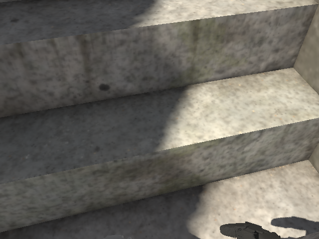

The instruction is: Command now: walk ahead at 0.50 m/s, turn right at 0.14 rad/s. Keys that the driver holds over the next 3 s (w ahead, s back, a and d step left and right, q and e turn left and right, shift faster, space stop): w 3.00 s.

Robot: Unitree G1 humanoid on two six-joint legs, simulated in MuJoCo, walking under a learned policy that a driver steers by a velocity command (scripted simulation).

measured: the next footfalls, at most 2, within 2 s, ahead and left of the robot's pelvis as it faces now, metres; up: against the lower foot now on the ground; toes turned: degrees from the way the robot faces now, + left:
left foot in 0.10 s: +0.16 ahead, +0.12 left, +0.22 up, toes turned -4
right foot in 0.54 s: +0.21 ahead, -0.17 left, +0.22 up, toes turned -7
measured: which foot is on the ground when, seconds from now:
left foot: up 0.00-0.08, down 0.10-0.54, up 0.56-0.98, down 1.00-1.00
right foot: down 0.00-0.08, up 0.10-0.52, down 0.54-1.00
